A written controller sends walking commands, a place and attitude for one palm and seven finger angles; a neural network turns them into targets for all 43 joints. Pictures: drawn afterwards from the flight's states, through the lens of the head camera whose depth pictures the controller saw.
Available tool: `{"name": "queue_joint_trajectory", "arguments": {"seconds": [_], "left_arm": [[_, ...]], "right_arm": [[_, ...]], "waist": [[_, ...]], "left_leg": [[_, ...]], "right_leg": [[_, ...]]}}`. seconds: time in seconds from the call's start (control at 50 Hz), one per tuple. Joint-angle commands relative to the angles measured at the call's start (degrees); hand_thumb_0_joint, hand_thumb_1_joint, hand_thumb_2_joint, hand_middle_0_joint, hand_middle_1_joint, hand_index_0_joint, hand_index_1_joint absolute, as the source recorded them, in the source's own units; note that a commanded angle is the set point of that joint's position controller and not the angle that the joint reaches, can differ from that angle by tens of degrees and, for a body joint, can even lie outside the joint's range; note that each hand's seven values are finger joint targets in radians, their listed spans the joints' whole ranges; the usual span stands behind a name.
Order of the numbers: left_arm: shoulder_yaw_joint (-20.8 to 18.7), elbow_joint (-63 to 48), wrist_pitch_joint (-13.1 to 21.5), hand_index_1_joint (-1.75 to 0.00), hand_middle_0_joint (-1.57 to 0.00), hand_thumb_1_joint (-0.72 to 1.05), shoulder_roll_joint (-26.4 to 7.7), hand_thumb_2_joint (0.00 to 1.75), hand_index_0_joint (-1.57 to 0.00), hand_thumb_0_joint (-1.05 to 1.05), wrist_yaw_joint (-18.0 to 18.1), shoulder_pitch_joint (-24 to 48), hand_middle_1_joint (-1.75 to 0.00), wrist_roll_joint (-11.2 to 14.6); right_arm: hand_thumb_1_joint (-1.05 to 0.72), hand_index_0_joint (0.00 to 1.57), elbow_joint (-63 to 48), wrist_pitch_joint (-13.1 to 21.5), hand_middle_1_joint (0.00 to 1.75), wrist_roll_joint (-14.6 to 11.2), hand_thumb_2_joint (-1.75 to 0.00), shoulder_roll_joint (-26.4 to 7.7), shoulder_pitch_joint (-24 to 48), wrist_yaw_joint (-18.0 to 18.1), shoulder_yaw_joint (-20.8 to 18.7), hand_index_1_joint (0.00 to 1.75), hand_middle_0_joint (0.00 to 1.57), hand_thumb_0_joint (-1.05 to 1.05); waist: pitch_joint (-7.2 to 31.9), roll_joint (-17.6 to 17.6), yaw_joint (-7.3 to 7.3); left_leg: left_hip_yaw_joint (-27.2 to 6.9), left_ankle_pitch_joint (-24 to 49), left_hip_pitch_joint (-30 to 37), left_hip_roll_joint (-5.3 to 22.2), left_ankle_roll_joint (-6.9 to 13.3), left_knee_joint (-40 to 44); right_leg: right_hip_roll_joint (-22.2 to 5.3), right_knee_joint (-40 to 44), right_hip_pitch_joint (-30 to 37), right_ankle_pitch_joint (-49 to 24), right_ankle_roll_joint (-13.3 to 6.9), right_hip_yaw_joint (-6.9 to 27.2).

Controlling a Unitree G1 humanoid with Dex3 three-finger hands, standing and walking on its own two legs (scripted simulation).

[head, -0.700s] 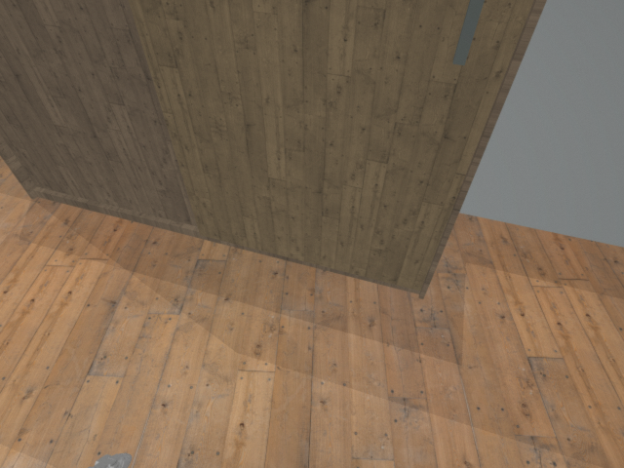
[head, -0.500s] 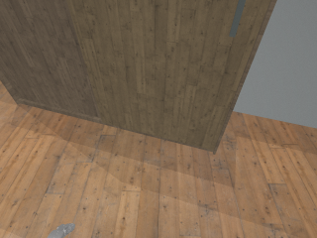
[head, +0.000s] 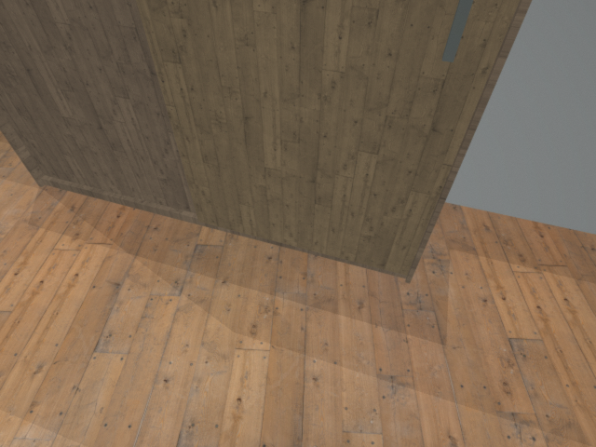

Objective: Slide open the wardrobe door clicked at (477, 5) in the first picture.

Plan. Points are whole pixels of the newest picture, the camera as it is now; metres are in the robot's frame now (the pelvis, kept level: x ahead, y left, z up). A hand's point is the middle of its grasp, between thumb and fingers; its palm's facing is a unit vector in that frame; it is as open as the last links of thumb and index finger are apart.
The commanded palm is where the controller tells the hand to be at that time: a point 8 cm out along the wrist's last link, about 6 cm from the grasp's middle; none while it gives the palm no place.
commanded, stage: stand and wait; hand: right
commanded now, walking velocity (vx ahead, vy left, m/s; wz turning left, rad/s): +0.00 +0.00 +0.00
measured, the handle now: out of the picture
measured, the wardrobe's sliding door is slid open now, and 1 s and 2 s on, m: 0.00 0.00 0.00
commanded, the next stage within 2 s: look at it before walking up in 0.12 s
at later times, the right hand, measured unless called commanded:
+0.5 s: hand out of the picture +0.07 -0.24 -0.16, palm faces -0.04 +0.94 -0.33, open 7.4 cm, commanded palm none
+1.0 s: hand out of the picture +0.08 -0.25 -0.16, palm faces -0.01 +0.94 -0.34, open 7.4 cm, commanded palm none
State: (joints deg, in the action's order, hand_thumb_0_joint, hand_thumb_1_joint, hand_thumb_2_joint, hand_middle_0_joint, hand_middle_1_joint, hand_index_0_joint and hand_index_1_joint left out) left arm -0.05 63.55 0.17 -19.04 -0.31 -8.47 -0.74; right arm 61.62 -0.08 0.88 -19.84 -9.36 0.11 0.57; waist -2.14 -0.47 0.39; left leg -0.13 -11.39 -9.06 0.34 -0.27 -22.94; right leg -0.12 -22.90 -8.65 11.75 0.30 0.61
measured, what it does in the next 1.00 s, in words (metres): stands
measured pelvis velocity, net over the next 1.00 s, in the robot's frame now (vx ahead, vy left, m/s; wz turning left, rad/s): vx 0.00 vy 0.00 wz -0.02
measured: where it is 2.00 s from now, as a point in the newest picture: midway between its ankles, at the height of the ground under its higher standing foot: outside the picture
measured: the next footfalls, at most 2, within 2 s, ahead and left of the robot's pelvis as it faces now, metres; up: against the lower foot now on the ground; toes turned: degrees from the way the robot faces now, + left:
right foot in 1.68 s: -0.01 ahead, -0.13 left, +0.00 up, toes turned -17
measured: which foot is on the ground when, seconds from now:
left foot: down 0.00-1.00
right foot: down 0.00-1.00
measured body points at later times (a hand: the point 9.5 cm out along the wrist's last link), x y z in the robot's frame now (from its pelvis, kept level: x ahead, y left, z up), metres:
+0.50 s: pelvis +0.00 +0.00 +0.00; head +0.00 +0.00 +0.45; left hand +0.07 +0.30 -0.13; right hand +0.07 -0.29 -0.13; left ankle +0.01 +0.12 -0.74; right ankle +0.01 -0.12 -0.74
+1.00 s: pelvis +0.00 +0.00 +0.00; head +0.01 +0.00 +0.45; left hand +0.09 +0.29 -0.13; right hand +0.08 -0.30 -0.13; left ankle +0.01 +0.12 -0.74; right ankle +0.01 -0.12 -0.74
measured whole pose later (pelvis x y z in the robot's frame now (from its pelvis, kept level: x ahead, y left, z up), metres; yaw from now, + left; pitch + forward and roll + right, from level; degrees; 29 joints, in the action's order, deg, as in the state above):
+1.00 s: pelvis +0.00 +0.00 +0.00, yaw -1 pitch -2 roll +0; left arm 0.1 62.8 0.0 -18.8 -0.3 -7.2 -0.7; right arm 61.1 -0.5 0.9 -19.5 -7.9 0.4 0.3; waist -2.2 -0.5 0.4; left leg 1.1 -11.5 -9.0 0.9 -0.6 -22.4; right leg 0.5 -22.4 -9.2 11.4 0.2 1.8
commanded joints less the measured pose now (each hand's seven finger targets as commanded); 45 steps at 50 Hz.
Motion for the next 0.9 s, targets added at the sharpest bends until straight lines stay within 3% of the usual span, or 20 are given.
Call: {"name": "queue_joint_trajectory", "arguments": {"seconds": [0.0, 0.2, 0.34, 0.88], "left_arm": [[-2.24, -4.09, 1.66, -0.30, -0.20, 0.90, -11.71, 0.90, -0.20, 0.00, 0.88, 3.40, -0.30, 0.29], [-2.17, -3.92, 1.58, -0.30, -0.20, 0.90, -11.89, 0.90, -0.20, 0.00, 0.77, 3.30, -0.30, 0.23], [-2.17, -3.90, 1.90, -0.30, -0.20, 0.90, -11.87, 0.90, -0.20, 0.00, 0.86, 3.39, -0.30, 0.27], [-2.06, -4.17, 1.54, -0.30, -0.20, 0.90, -11.99, 0.90, -0.20, 0.00, 0.82, 4.04, -0.30, 0.37]], "right_arm": [[-0.90, 0.20, -3.98, 1.76, 0.30, -0.28, -0.90, -11.33, 3.17, 0.76, -2.39, 0.30, 0.20, 0.00], [-0.90, 0.20, -3.98, 1.54, 0.30, -0.12, -0.90, -11.43, 3.71, 0.60, -2.42, 0.30, 0.20, 0.00], [-0.90, 0.20, -3.97, 1.86, 0.30, -0.21, -0.90, -11.20, 3.34, 0.62, -2.42, 0.30, 0.20, 0.00], [-0.90, 0.20, -3.75, 1.54, 0.30, -0.17, -0.90, -11.38, 3.39, 0.69, -2.56, 0.30, 0.20, 0.00]], "waist": [[3.10, 0.16, -0.47], [1.02, 0.42, -0.38], [3.69, 0.42, -0.43], [2.49, 0.95, -0.70]], "left_leg": [[-6.12, 2.50, 0.29, 6.65, 2.04, 5.06], [-6.50, -2.05, -1.20, 6.34, 1.87, 6.39], [-6.03, 3.83, 0.47, 6.61, 1.94, 5.56], [-4.28, 5.08, 1.75, 6.75, 1.40, 4.91]], "right_leg": [[-6.15, 4.79, -0.45, -4.16, -1.84, 5.26], [-6.02, 6.05, -1.71, -0.77, -1.80, 5.63], [-6.32, 5.21, 0.25, -5.57, -1.79, 5.45], [-6.31, 5.39, -0.73, -7.63, -1.84, 6.32]]}}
